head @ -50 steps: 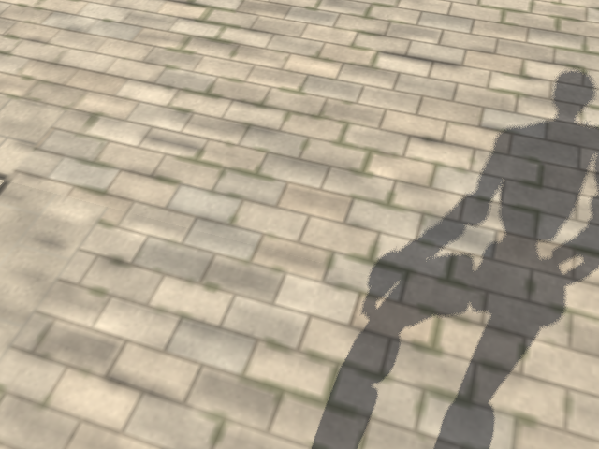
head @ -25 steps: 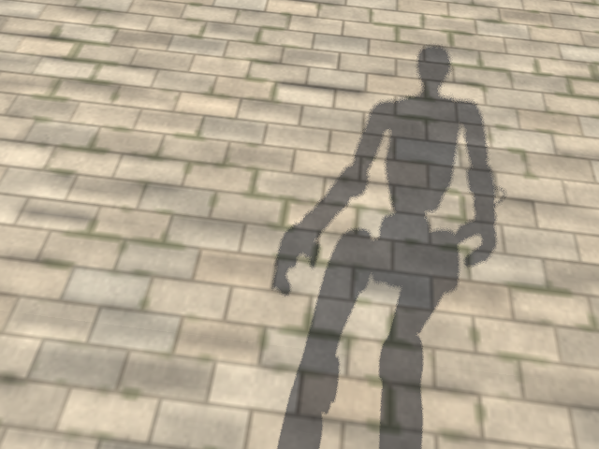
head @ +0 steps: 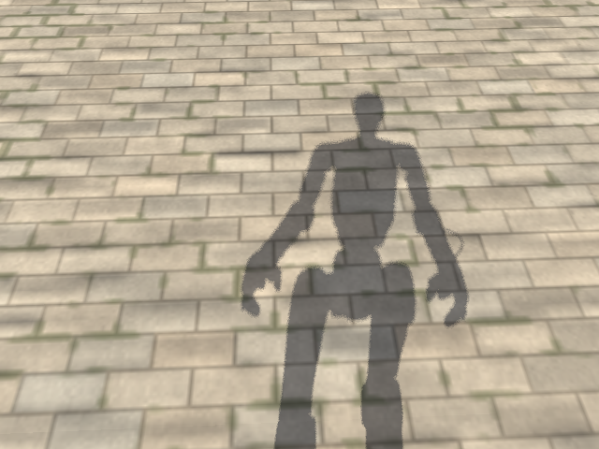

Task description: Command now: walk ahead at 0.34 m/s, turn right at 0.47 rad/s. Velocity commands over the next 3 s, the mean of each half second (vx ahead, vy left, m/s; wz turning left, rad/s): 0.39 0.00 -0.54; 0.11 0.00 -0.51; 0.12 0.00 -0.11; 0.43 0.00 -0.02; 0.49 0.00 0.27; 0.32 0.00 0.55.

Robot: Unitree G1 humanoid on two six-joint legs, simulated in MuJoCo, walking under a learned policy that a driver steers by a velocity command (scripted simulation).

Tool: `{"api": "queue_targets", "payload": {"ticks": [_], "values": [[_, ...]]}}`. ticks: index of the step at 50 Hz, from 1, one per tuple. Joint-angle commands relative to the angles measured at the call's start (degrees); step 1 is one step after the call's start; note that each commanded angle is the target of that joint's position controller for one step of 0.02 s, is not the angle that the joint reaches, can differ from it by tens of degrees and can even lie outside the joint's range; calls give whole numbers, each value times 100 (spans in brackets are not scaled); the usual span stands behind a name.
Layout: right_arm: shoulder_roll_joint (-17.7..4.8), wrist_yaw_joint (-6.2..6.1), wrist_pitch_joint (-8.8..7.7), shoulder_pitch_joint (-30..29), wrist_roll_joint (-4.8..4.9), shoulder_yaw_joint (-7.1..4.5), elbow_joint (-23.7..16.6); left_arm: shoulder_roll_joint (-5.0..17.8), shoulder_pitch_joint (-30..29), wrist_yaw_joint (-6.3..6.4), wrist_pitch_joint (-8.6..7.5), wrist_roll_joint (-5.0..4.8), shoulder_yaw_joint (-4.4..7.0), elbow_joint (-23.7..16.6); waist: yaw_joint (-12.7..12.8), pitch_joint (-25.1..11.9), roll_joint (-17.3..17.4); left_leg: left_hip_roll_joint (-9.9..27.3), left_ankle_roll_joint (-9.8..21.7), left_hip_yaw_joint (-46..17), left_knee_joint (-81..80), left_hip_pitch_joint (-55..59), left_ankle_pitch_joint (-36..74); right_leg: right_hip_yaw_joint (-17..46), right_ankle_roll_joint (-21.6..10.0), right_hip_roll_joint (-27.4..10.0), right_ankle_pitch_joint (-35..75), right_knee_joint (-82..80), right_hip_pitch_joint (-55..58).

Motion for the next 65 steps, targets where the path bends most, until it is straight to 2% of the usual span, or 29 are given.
{"api": "queue_targets", "payload": {"ticks": [1,3,6,12,14,16,17,18,19,20,21,24,30,39,42,44,45,46,47,48,49,50,52,56,60,62,63,64,65], "values": [[-725,-47,-130,101,49,-206,-206,464,-587,-144,-235,93,109,-596,57,687,398,2002,735,-2341,-2075,956,-1954,75,28,-473,428,1059,-2077],[-606,-4,-205,122,47,-187,-165,403,-638,-236,-204,80,90,-594,-7,616,552,1649,584,-1370,-2038,987,-799,-178,137,-509,801,1161,-2012],[-549,68,-247,517,24,-186,33,250,-1100,-338,-160,66,16,-819,-213,588,537,1571,544,-605,-1850,1254,414,-374,226,-588,1162,770,-2119],[-807,95,-234,642,32,-248,199,275,-1753,-457,-126,106,-59,-1208,-316,674,795,1658,380,286,-1478,924,1521,-1063,25,-563,1099,-632,-1046],[-918,84,-176,659,56,-269,268,346,-1585,-426,-127,143,-25,-1213,-185,607,807,1740,316,495,-988,978,2674,-1277,-194,-338,794,-872,-539],[-999,76,-117,564,115,-259,277,476,-435,-320,-194,186,90,-891,396,-80,530,1601,183,955,837,767,4334,-1388,-481,127,793,-1335,959],[-938,77,-108,528,80,-224,181,769,658,-215,-235,216,234,-544,847,-753,134,1427,5,1044,2355,-111,3552,-855,-696,-33,510,-1522,2425],[-296,174,-133,542,77,-68,-281,1479,1056,-96,-241,170,398,-564,799,-1353,-1332,747,-333,1020,4400,-2309,-529,2121,-1332,-1932,-848,-2146,3997],[-641,188,-172,45,34,-157,-490,1655,1060,-41,-202,-18,416,-709,900,-1553,-1023,195,-432,-130,5239,-3086,-1680,4067,-1673,-2538,217,-3046,3953],[-717,190,-176,-348,92,-171,-586,1504,872,12,-181,-40,388,-581,800,-766,-552,496,-376,-434,5333,-3417,-1174,2878,-1649,-2345,1811,-2809,3547],[-582,168,-220,-256,146,-109,-505,1165,588,50,-219,-68,301,-571,520,-257,-291,692,-358,-424,4936,-3121,-719,2014,-1519,-2099,3486,-2623,2775],[-551,128,15,242,-42,-123,-261,701,-93,52,-298,-118,144,-702,-108,-109,-186,811,-480,-466,4169,-2016,-637,819,-1108,-1339,5249,-2596,1508],[-413,116,265,-417,-24,-103,-543,887,400,74,-286,-102,197,-585,33,-150,-247,550,-642,-394,3387,-2274,60,819,-1046,-1105,5519,-2611,1332],[-520,53,250,-1517,88,-36,-942,987,1017,215,-84,-40,246,-474,469,22,-397,143,-465,-617,2088,-2520,104,1598,-839,-1146,5759,-1938,2262],[-587,11,191,-1290,135,-25,-897,1011,830,236,-26,-11,253,-526,376,33,-495,1,-309,-632,1333,-1830,-94,1789,-676,-1070,5750,-1612,2198],[-610,-50,122,-788,94,-40,-765,994,484,234,-53,-92,225,-586,37,-31,-473,-94,-144,-539,134,-598,512,1742,-340,-745,5510,-1164,1753],[-742,-101,43,-413,35,-71,-706,883,357,222,-116,-178,175,-670,-149,-324,-187,413,43,-971,-362,434,1713,1599,-89,-485,4852,-568,1311],[-1128,-163,33,-204,47,-109,-805,530,660,229,-161,-178,71,-806,-53,-867,902,1979,525,-2357,-249,1453,4308,863,131,72,1659,762,626],[-1228,-110,155,-181,198,-141,-733,758,1215,269,-37,-121,177,-690,173,-1224,1619,2669,1429,-3481,-212,1408,5692,328,220,887,-1808,1558,64],[-871,-56,193,-325,260,-66,-753,936,1202,285,52,72,200,-479,264,-779,740,2513,1472,-3268,-314,945,4792,494,253,548,-1592,2185,-97],[-564,-41,199,-644,231,20,-795,888,892,242,106,84,196,-421,276,-314,378,2085,1267,-2643,-453,430,3869,509,303,434,-1155,2245,-100],[-449,-39,232,-955,145,71,-837,807,750,204,159,33,176,-426,366,-121,345,1719,1006,-2196,-664,124,2927,480,370,331,-868,2045,-41],[-520,-52,211,-1073,54,69,-771,681,667,120,230,-24,114,-380,354,34,774,1285,842,-1655,-846,-173,2542,325,495,319,-438,1748,160],[-584,-6,152,-838,74,78,-523,493,419,101,272,-54,-19,-282,251,-126,794,1214,841,-1445,-835,26,2226,62,552,169,-419,432,487],[-761,69,251,-669,41,19,-342,477,125,131,285,-80,-113,-160,86,-63,997,1188,821,-1631,-874,-71,1160,-326,418,-6,-166,-908,976],[-757,77,309,-745,83,20,-284,392,310,159,212,-67,-159,21,257,-11,847,1112,641,-1598,-712,-346,919,-443,285,-47,622,-2016,1538],[-677,86,310,-590,79,46,-211,381,383,182,144,-21,-191,101,273,-92,654,1041,425,-1598,-768,-628,35,-284,171,-118,845,-2587,1997],[-581,113,300,-471,96,57,-204,591,402,213,54,84,-177,125,209,-85,252,849,182,-1510,-622,-1075,-1056,353,-13,-578,282,-2706,2302],[-439,145,289,-603,152,90,-329,1013,420,229,23,72,-78,148,185,133,-503,214,-4,-870,-91,-1603,-1592,1281,-418,-1154,-1293,-2976,2026]]}}
Next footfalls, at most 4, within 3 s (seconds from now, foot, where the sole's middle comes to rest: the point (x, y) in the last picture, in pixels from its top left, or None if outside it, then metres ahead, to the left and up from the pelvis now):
0.34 right None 0.25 -0.17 -0.78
0.90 left None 0.47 -0.10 -0.78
1.28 right None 0.30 -0.24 -0.78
1.60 left None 0.53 -0.11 -0.78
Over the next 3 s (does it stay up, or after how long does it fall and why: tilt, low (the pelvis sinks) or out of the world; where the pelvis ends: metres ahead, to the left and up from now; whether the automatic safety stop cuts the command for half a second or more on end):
stays up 1.00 -0.48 0.00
